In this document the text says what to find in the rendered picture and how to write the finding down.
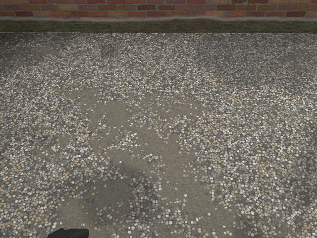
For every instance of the robot left hand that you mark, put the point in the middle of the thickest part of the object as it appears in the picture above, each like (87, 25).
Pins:
(70, 233)

